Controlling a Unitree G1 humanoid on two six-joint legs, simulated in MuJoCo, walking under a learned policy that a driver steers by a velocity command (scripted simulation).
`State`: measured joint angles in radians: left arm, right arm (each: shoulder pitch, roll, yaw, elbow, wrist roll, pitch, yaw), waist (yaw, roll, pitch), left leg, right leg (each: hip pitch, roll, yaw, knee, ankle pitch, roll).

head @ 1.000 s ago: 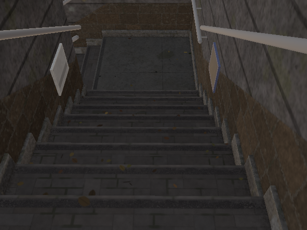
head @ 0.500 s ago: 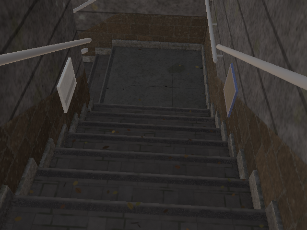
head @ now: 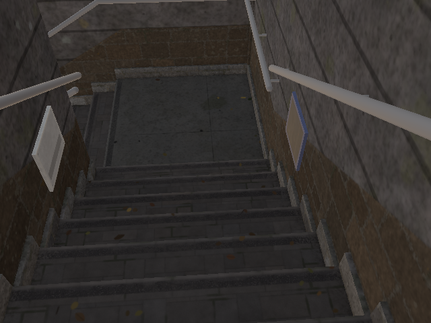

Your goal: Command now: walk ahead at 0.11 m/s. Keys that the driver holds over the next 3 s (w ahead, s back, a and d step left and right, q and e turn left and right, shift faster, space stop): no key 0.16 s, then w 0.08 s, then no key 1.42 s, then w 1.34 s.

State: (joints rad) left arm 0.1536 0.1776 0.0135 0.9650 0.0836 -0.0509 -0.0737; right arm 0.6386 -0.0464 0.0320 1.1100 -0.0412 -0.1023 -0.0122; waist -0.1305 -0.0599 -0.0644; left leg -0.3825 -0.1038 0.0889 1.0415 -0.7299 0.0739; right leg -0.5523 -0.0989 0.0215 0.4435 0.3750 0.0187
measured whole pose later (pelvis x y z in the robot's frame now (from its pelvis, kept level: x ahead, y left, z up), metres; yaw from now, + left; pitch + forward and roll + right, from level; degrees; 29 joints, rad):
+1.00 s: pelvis +0.15 +0.01 -0.09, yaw -5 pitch -1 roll +1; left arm 0.30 0.18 0.01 1.15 0.06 -0.12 -0.01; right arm 0.36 -0.09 -0.08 1.04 -0.02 -0.10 0.01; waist 0.02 -0.08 -0.05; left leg -0.47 0.09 0.17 1.31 -0.03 -0.11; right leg -0.18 -0.08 -0.08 0.48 -0.27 0.00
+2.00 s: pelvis +0.25 +0.01 -0.12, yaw -2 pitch +1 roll -1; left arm 0.53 0.11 0.06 1.15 0.09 -0.14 0.02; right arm 0.30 -0.15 -0.10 1.04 -0.06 -0.09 0.00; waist 0.05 0.01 -0.03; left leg -0.49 0.00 -0.01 1.10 -0.52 0.15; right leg -0.14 -0.06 -0.09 0.66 -0.54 0.00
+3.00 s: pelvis +0.78 +0.02 -0.45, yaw -3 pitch +2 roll -3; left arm 0.49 0.21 0.01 1.08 0.09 -0.09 -0.04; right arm 0.26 -0.23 0.00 0.96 -0.10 -0.08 0.08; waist 0.03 0.05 -0.04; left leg -0.81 0.11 -0.05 1.23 -0.04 0.11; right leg -0.24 0.08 -0.10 0.57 -0.36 -0.09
